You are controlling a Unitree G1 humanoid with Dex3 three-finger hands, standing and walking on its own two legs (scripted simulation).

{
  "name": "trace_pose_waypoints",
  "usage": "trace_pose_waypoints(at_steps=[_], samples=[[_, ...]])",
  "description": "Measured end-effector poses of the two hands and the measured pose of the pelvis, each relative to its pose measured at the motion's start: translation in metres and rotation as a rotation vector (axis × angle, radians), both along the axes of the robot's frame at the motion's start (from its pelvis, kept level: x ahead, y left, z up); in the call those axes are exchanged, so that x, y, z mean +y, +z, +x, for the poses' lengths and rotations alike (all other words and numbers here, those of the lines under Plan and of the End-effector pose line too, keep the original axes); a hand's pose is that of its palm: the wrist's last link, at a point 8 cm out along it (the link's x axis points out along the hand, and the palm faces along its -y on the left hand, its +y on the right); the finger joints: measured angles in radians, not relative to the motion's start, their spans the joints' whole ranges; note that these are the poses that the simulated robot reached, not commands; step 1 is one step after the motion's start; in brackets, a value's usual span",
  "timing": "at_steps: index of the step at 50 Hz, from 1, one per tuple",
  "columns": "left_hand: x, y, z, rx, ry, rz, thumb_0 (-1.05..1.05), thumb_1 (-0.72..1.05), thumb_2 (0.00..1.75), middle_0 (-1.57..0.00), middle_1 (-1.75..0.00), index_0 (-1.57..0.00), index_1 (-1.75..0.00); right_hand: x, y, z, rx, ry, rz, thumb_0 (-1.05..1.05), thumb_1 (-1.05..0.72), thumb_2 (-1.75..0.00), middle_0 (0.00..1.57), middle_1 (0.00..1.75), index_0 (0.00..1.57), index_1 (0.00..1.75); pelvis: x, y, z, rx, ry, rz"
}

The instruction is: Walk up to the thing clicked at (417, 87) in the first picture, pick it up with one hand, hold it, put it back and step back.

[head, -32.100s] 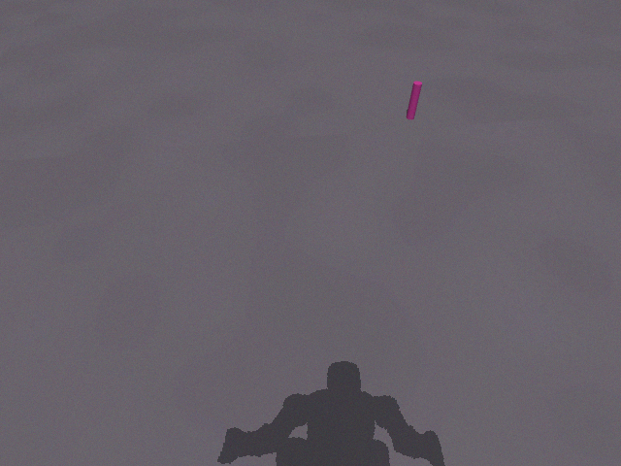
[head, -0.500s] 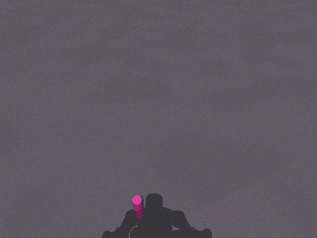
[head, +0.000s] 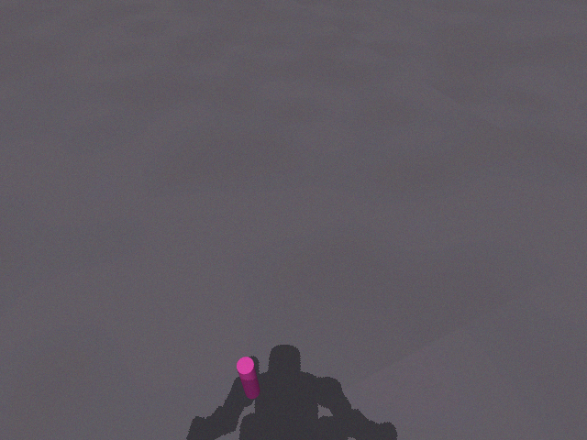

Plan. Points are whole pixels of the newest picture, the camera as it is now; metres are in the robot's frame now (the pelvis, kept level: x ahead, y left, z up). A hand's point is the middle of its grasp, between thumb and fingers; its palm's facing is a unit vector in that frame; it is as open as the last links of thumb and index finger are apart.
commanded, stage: stand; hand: left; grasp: from the side
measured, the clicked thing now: (249, 379) +0.44 +0.17 -0.66
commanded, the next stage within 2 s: step back in 0.94 s
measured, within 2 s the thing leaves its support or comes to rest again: neither
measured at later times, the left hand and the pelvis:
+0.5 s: hand out of the picture +0.10 +0.24 -0.15, palm faces -0.03 -0.94 -0.34, open 7.4 cm; pelvis +0.03 +0.00 +0.00, yaw -1 degrees
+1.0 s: hand out of the picture +0.10 +0.24 -0.16, palm faces -0.01 -0.94 -0.34, open 7.4 cm; pelvis +0.02 -0.01 +0.00, yaw +0 degrees
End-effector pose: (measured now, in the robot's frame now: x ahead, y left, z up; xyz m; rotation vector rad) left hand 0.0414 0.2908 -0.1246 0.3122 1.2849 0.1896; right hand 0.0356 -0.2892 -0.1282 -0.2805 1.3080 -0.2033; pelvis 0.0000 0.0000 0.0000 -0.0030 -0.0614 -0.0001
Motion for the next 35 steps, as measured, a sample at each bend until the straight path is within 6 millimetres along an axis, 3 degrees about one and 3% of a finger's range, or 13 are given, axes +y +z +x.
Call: trace_pose_waypoints(at_steps=[16, 24, 35], samples=[[-0.003, 0.007, 0.05, -0.059, -0.016, 0.0, 0.0, 0.9, 0.9, -0.21, -0.3, -0.2, -0.3, 0.0, 0.004, 0.041, -0.053, 0.012, 0.0, 0.0, -0.9, -0.9, 0.2, 0.3, 0.2, 0.3, -0.002, 0.003, 0.02, 0.009, -0.009, 0.005], [-0.003, 0.009, 0.057, -0.059, -0.016, 0.006, 0.0, 0.9, 0.9, -0.21, -0.3, -0.2, -0.3, -0.004, 0.006, 0.054, -0.067, 0.014, -0.005, 0.0, -0.9, -0.9, 0.2, 0.3, 0.2, 0.3, -0.004, 0.004, 0.025, 0.013, -0.01, 0.005], [-0.005, 0.007, 0.054, -0.037, -0.011, 0.003, 0.0, 0.9, 0.9, -0.21, -0.3, -0.2, -0.3, -0.009, 0.009, 0.056, -0.052, 0.011, -0.014, 0.0, -0.9, -0.9, 0.2, 0.3, 0.2, 0.3, -0.006, 0.005, 0.029, 0.018, -0.01, 0.004]])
